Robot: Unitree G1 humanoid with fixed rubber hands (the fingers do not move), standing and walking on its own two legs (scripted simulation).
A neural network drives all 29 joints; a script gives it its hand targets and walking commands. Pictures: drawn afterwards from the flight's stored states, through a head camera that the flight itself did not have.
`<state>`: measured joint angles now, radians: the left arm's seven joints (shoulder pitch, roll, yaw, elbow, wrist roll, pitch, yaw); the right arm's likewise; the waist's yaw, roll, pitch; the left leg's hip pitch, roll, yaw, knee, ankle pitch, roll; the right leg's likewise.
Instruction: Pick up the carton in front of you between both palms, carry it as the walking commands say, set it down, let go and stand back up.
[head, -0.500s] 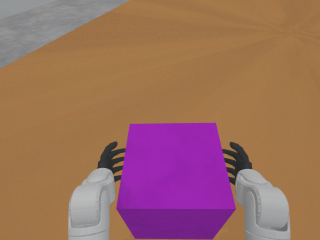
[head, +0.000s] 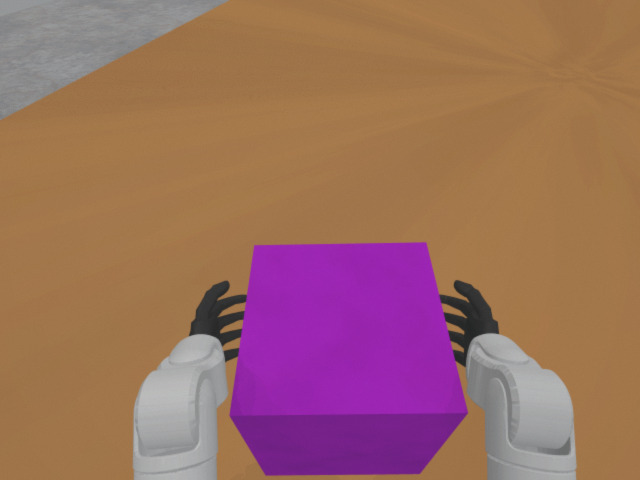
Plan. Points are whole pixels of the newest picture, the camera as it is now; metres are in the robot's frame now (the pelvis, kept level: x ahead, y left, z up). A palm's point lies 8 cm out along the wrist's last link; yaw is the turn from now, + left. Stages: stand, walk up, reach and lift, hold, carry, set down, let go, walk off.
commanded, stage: carry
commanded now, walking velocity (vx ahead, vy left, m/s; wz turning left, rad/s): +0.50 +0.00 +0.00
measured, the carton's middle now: (341, 365) +0.29 +0.00 +0.02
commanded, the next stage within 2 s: none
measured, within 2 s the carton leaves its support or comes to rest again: neither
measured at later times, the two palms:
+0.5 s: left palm (248, 175) +0.60 +0.15 +0.10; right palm (420, 175) +0.60 -0.15 +0.09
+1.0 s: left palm (259, 95) +0.94 +0.18 +0.09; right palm (385, 93) +0.94 -0.12 +0.10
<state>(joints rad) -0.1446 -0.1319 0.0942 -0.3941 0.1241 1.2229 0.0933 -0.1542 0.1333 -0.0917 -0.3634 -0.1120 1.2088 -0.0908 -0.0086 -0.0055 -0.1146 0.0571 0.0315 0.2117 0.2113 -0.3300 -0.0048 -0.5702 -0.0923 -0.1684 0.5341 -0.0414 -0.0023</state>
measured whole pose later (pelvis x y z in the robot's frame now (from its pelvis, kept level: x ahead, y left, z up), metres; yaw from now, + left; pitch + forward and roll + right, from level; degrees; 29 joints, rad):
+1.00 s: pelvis +0.68 +0.02 +0.00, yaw +0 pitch +4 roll -1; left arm -0.15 -0.13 0.09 -0.40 0.12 1.23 0.10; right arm -0.16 0.13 -0.10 -0.37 -0.11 1.21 -0.09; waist 0.00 -0.01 -0.10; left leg 0.09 0.03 0.20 0.19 -0.34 0.00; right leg -0.57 -0.09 -0.18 0.53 -0.03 0.00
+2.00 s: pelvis +0.98 +0.03 -0.01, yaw -1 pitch +4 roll +1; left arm -0.17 -0.13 0.11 -0.32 0.13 1.21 0.09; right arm -0.17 0.13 -0.10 -0.31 -0.13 1.20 -0.09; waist 0.00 -0.01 -0.11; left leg -0.34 0.05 0.19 0.55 -0.27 0.02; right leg -0.13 -0.08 -0.17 0.50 -0.41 0.03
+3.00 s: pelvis +0.92 +0.02 -0.01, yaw -1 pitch +2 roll +0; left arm -0.21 -0.14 0.16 0.16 0.24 0.73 0.04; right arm -0.20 0.14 -0.16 0.16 -0.23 0.73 -0.04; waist 0.00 0.00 -0.09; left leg -0.39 0.09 0.18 0.51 -0.15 0.02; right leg -0.22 -0.05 -0.18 0.55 -0.36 -0.01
